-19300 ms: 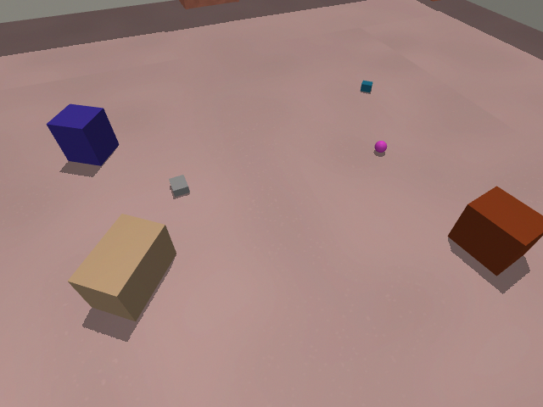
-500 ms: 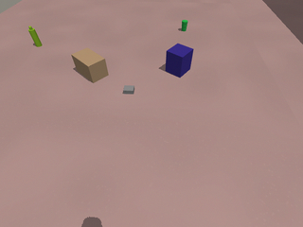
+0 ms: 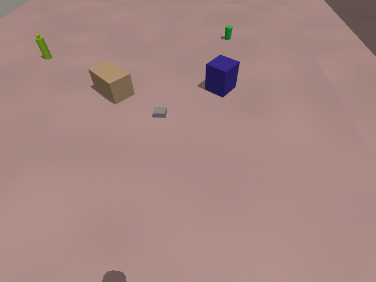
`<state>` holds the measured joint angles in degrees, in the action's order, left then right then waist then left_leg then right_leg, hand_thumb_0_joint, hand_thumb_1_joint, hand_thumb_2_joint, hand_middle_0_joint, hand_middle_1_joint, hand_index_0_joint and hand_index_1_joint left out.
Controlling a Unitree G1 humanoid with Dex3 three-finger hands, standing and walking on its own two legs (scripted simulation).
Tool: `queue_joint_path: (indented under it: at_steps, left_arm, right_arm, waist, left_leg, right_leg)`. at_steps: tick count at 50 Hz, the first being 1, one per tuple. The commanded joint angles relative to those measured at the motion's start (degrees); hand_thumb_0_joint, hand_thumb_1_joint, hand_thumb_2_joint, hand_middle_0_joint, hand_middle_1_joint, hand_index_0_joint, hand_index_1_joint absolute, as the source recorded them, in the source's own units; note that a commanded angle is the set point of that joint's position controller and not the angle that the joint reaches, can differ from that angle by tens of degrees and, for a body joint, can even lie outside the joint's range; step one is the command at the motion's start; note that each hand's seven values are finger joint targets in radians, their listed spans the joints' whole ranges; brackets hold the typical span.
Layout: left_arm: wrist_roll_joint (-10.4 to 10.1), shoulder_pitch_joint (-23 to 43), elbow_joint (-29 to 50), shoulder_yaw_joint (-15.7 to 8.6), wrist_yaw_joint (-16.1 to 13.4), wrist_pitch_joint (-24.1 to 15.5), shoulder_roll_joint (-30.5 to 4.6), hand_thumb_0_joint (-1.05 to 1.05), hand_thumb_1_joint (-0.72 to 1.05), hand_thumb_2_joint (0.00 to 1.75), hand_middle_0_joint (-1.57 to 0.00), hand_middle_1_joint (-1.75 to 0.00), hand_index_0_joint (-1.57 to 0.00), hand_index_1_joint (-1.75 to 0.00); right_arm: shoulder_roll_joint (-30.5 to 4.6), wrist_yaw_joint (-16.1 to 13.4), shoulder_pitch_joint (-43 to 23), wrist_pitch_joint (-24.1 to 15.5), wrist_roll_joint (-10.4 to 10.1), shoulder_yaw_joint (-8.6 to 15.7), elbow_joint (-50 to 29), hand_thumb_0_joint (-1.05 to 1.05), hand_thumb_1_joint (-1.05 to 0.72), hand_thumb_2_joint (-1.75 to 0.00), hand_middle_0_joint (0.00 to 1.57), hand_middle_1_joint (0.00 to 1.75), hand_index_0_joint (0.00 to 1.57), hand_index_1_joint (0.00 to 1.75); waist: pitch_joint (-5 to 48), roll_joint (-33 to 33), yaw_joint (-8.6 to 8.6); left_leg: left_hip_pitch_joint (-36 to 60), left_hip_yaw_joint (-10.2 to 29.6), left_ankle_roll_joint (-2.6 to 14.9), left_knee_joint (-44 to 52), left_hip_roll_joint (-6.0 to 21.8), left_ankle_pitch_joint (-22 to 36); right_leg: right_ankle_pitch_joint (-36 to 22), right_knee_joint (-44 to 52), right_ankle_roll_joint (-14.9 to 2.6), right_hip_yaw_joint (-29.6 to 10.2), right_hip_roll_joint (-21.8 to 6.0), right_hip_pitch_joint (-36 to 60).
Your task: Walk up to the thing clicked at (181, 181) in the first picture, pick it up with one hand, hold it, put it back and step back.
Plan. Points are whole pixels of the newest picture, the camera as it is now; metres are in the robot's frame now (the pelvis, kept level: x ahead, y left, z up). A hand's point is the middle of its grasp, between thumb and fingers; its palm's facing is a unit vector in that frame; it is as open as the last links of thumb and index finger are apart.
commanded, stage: stand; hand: left
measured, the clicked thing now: (159, 112) +1.50 +0.31 -0.76
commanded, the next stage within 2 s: walk up in 0.06 s
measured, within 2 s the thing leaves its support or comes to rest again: neither
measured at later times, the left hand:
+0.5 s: hand out of the picture +0.11 +0.37 -0.18, palm faces +0.02 -0.94 -0.35, open 7.4 cm
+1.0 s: hand (107, 176) +0.45 +0.28 -0.13, palm faces -0.02 -0.92 -0.39, open 7.4 cm
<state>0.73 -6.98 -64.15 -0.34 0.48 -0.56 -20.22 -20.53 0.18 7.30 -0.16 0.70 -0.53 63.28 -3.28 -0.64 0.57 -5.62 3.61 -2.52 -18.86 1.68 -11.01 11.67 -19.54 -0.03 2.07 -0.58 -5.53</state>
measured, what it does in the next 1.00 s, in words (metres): walks ahead: left foot, then right foot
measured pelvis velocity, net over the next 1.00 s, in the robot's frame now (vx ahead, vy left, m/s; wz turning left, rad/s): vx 0.33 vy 0.02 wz -0.02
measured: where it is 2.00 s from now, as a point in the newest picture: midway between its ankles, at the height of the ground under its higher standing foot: (197, 193)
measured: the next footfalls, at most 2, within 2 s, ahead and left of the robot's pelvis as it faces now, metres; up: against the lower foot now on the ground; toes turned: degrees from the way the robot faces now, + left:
left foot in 0.36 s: +0.18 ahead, +0.20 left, +0.00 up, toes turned +7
right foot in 0.86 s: +0.43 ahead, -0.08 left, +0.00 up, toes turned -5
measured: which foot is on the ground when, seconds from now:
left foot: down 0.00-0.12, up 0.14-0.34, down 0.36-0.90, up 0.92-1.00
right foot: down 0.00-0.38, up 0.40-0.84, down 0.86-1.00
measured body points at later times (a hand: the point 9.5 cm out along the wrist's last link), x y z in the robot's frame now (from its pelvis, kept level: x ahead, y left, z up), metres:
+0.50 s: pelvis +0.10 +0.08 -0.02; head +0.09 +0.10 +0.43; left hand +0.11 +0.42 -0.15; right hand +0.17 -0.26 -0.11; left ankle +0.14 +0.19 -0.75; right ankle +0.05 -0.07 -0.68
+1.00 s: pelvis +0.33 +0.02 -0.02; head +0.35 -0.01 +0.43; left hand +0.45 +0.33 -0.10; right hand +0.36 -0.30 -0.15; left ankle +0.22 +0.18 -0.66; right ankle +0.39 -0.08 -0.75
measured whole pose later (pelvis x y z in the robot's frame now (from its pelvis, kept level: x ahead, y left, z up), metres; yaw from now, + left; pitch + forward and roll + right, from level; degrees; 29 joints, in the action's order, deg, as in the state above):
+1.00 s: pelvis +0.33 +0.02 -0.02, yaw -1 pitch -3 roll +2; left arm 0.1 -9.7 -50.4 -3.3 3.9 -4.7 -21.2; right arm -23.8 2.2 18.6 -2.5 0.2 3.0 52.5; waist -5.4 -1.9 0.2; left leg -15.0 -0.4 1.5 -64.2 2.2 -24.8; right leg 13.4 -33.8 -2.4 3.5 -2.5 -17.4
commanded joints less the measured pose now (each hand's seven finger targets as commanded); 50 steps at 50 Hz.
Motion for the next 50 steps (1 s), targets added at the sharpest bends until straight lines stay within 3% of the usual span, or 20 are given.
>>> queue_joint_path:
  at_steps: [1, 2, 3, 4, 6, 8, 14, 17, 18, 19, 20, 22, 26, 35, 40, 43, 44, 45, 46, 50]
  left_arm:
    - [-0.26, 1.82, 3.2, -2.53, -0.87, -0.94, -12.85, 0.0, 0.9, 0.9, -0.2, -0.3, -0.2, -0.3]
    - [-0.29, 1.7, 3.36, -2.57, -0.91, -1.0, -12.68, 0.0, 0.9, 0.9, -0.2, -0.3, -0.2, -0.3]
    - [0.93, -1.87, 5.94, -6.89, 0.9, -1.91, -18.43, 0.0, 0.9, 0.9, -0.2, -0.3, -0.2, -0.3]
    - [1.52, -3.17, 5.48, -7.3, 1.48, -1.99, -18.63, 0.0, 0.9, 0.9, -0.2, -0.3, -0.2, -0.3]
    - [1.77, -5.15, 6.19, -8.73, 1.72, -2.24, -21.33, 0.0, 0.9, 0.9, -0.2, -0.3, -0.2, -0.3]
    - [1.88, -5.58, 7.63, -9.02, 1.72, -3.22, -21.38, 0.0, 0.9, 0.9, -0.2, -0.3, -0.2, -0.3]
    - [1.88, 1.66, 12.45, -8.33, 2.91, -3.28, -19.9, 0.0, 0.9, 0.9, -0.2, -0.3, -0.2, -0.3]
    - [1.57, 3.99, 14.0, -7.29, 3.46, -2.35, -16.96, 0.0, 0.9, 0.9, -0.2, -0.3, -0.2, -0.3]
    - [1.88, 1.31, 14.23, -6.19, 3.53, -2.02, -13.68, 0.0, 0.9, 0.9, -0.2, -0.3, -0.2, -0.3]
    - [1.62, -2.1, 14.39, -4.7, 3.34, -1.91, -9.1, 0.0, 0.9, 0.9, -0.2, -0.3, -0.2, -0.3]
    - [0.64, -4.25, 14.16, -5.21, 2.92, -1.49, -11.88, 0.0, 0.9, 0.9, -0.2, -0.3, -0.2, -0.3]
    - [0.1, -6.09, 12.67, -5.7, 2.62, -1.47, -16.75, 0.0, 0.9, 0.9, -0.2, -0.3, -0.2, -0.3]
    - [-0.36, -10.38, 8.91, -6.66, 3.6, -1.65, -17.94, 0.0, 0.9, 0.9, -0.2, -0.3, -0.2, -0.3]
    - [0.4, 0.3, 15.08, -5.95, 5.47, -2.16, -14.71, 0.0, 0.9, 0.9, -0.2, -0.3, -0.2, -0.3]
    - [0.51, 3.11, 16.1, -5.72, 5.2, -2.94, -13.05, 0.0, 0.9, 0.9, -0.2, -0.3, -0.2, -0.3]
    - [0.49, -11.86, 12.03, -7.83, 3.51, -3.93, -16.84, 0.0, 0.9, 0.9, -0.2, -0.3, -0.2, -0.3]
    - [0.79, -18.57, 11.34, -9.46, 2.6, -4.34, -21.37, 0.0, 0.9, 0.9, -0.2, -0.3, -0.2, -0.3]
    - [0.08, -19.44, 12.01, -9.95, 2.19, -4.4, -24.87, 0.0, 0.9, 0.9, -0.2, -0.3, -0.2, -0.3]
    - [-0.95, -16.23, 13.01, -9.88, 2.06, -4.2, -24.73, 0.0, 0.9, 0.9, -0.2, -0.3, -0.2, -0.3]
    - [-1.77, -8.37, 15.6, -7.61, 1.15, -4.47, -17.64, 0.0, 0.9, 0.9, -0.2, -0.3, -0.2, -0.3]
  right_arm:
    - [-11.76, -0.98, -1.64, -1.16, -0.16, 2.12, -3.01, 0.0, -0.9, -0.9, 0.2, 0.3, 0.2, 0.3]
    - [-11.91, -0.97, -1.92, -1.14, -0.08, 2.17, -3.21, 0.0, -0.9, -0.9, 0.2, 0.3, 0.2, 0.3]
    - [-16.33, 0.57, 0.83, -2.23, 0.68, 6.12, -5.91, 0.0, -0.9, -0.9, 0.2, 0.3, 0.2, 0.3]
    - [-16.51, 1.25, -1.12, -2.28, 1.26, 6.4, -6.55, 0.0, -0.9, -0.9, 0.2, 0.3, 0.2, 0.3]
    - [-14.24, 1.92, -7.2, -2.1, 1.62, 6.1, -9.75, 0.0, -0.9, -0.9, 0.2, 0.3, 0.2, 0.3]
    - [-14.08, 2.23, -8.02, -2.81, 1.64, 6.7, -10.81, 0.0, -0.9, -0.9, 0.2, 0.3, 0.2, 0.3]
    - [-13.2, 4.39, 1.37, -3.78, 1.19, 8.17, -9.91, 0.0, -0.9, -0.9, 0.2, 0.3, 0.2, 0.3]
    - [-14.8, 3.47, 14.76, -3.7, 1.64, 10.41, -5.89, 0.0, -0.9, -0.9, 0.2, 0.3, 0.2, 0.3]
    - [-18.12, 2.75, 21.2, -3.9, 1.73, 11.77, -4.18, 0.0, -0.9, -0.9, 0.2, 0.3, 0.2, 0.3]
    - [-22.98, 1.71, 25.66, -4.17, 2.69, 12.59, -4.36, 0.0, -0.9, -0.9, 0.2, 0.3, 0.2, 0.3]
    - [-25.32, 1.59, 17.5, -4.72, 2.29, 12.24, -8.68, 0.0, -0.9, -0.9, 0.2, 0.3, 0.2, 0.3]
    - [-24.51, 1.86, 5.95, -4.88, 0.59, 11.22, -12.03, 0.0, -0.9, -0.9, 0.2, 0.3, 0.2, 0.3]
    - [-17.87, 1.86, 5.61, -6.23, 0.15, 8.91, -13.08, 0.0, -0.9, -0.9, 0.2, 0.3, 0.2, 0.3]
    - [-18.35, 2.14, 9.3, -6.54, 0.1, 9.15, -14.64, 0.0, -0.9, -0.9, 0.2, 0.3, 0.2, 0.3]
    - [-18.5, 1.67, 12.33, -5.55, 0.19, 9.2, -15.28, 0.0, -0.9, -0.9, 0.2, 0.3, 0.2, 0.3]
    - [-14.98, 1.14, 13.32, -4.95, 0.1, 7.59, -16.74, 0.0, -0.9, -0.9, 0.2, 0.3, 0.2, 0.3]
    - [-11.12, 1.21, 16.39, -4.99, -0.31, 6.0, -17.81, 0.0, -0.9, -0.9, 0.2, 0.3, 0.2, 0.3]
    - [-11.94, 1.14, 16.56, -4.75, -0.95, 5.94, -18.25, 0.0, -0.9, -0.9, 0.2, 0.3, 0.2, 0.3]
    - [-16.39, 0.44, 14.32, -4.24, -0.51, 6.9, -17.02, 0.0, -0.9, -0.9, 0.2, 0.3, 0.2, 0.3]
    - [-13.25, 1.27, 14.56, -3.89, -1.54, 6.32, -14.69, 0.0, -0.9, -0.9, 0.2, 0.3, 0.2, 0.3]
  waist:
    - [3.49, 0.54, -0.21]
    - [4.41, 0.23, 0.0]
    - [10.37, 2.41, 0.69]
    - [5.73, 2.54, 2.31]
    - [-2.51, 10.07, 5.49]
    - [-7.11, 6.53, 6.2]
    - [-2.41, 11.7, 0.06]
    - [1.73, 4.09, -7.02]
    - [5.76, -7.59, -9.93]
    - [6.09, -21.39, -11.11]
    - [4.54, -14.4, -7.31]
    - [-3.07, -7.2, -1.95]
    - [-4.98, -6.05, -0.11]
    - [-5.58, -4.96, -2.63]
    - [-1.82, -5.27, -3.58]
    - [10.36, 5.47, 4.13]
    - [15.67, 16.34, 6.39]
    - [13.43, 19.77, 6.25]
    - [10.63, 14.86, 6.18]
    - [1.27, 8.82, 0.58]
  left_leg:
    - [-1.26, 3.24, 2.94, 2.62, 4.96, 10.32]
    - [-0.93, 3.03, 3.13, 2.09, 5.09, 10.53]
    - [-4.02, 2.99, 7.56, -3.18, 2.51, -18.82]
    - [-13.74, 2.73, 7.9, -5.94, 2.23, -25.97]
    - [-28.58, -5.24, 4.96, -23.54, -1.1, -16.88]
    - [-35.27, -0.6, 3.87, -26.91, 3.5, -15.44]
    - [-14.59, -4.49, 3.23, -16.09, 3.12, -9.45]
    - [9.12, -9.05, 1.84, -11.78, -0.16, 0.66]
    - [20.85, -5.34, 3.33, -10.87, 0.55, -5.42]
    - [19.59, 16.01, 5.7, 1.03, 11.81, -29.38]
    - [8.65, 38.15, 10.33, 13.26, 22.02, -45.14]
    - [-4.38, 32.85, 14.08, 15.04, 23.22, -42.94]
    - [-7.09, 10.31, 10.14, 11.97, 13.92, -24.05]
    - [-0.76, -0.93, 13.45, 11.61, 13.1, -12.7]
    - [4.29, -4.12, 12.32, 2.24, 12.67, 8.45]
    - [-2.4, -9.07, 8.37, -24.63, 7.71, 16.53]
    - [-13.72, -9.86, 6.13, -38.34, 2.75, 1.1]
    - [-27.64, -7.88, 4.42, -45.74, -4.13, -17.38]
    - [-28.76, -3.45, 4.42, -50.43, -0.01, -18.59]
    - [-22.28, 1.43, 5.03, -46.24, 3.11, -7.95]
  right_leg:
    - [-8.82, 3.32, -1.27, -5.14, -6.96, 1.29]
    - [-9.3, 3.28, -1.23, -5.07, -7.1, 1.88]
    - [20.76, -0.74, -3.82, -4.68, -5.35, 6.0]
    - [30.7, 0.27, -5.85, -9.05, -8.36, 5.51]
    - [39.59, 12.59, -11.91, -22.64, -20.47, 5.33]
    - [28.97, 14.09, -16.05, -25.77, -25.04, 6.48]
    - [21.37, 9.88, -10.17, -8.38, -14.3, -4.75]
    - [25.01, -5.67, -7.34, -0.55, -8.9, -22.06]
    - [25.86, -21.06, -6.38, 2.3, -5.66, -30.72]
    - [26.42, -42.08, -4.73, 0.38, 2.99, -38.02]
    - [21.61, -48.95, -3.48, -7.52, 4.1, -37.25]
    - [14.11, -48.83, -3.81, -12.22, -2.62, -31.5]
    - [3.55, -39.62, -0.98, -9.86, -4.21, -26.7]
    - [-3.49, -19.46, 0.33, -3.06, -6.1, -26.67]
    - [-2.12, -12.34, -1.99, 2.4, -2.99, -20.35]
    - [-1.49, -7.72, -4.33, 1.92, -1.37, 6.02]
    - [7.85, -5.58, -6.23, -13.19, -11.35, 17.74]
    - [8.58, 2.89, -11.94, -37.55, -22.27, 22.21]
    - [7.16, 2.92, -15.16, -39.3, -24.08, 18.13]
    - [-11.61, 2.23, -9.11, -12.31, -13.72, -1.27]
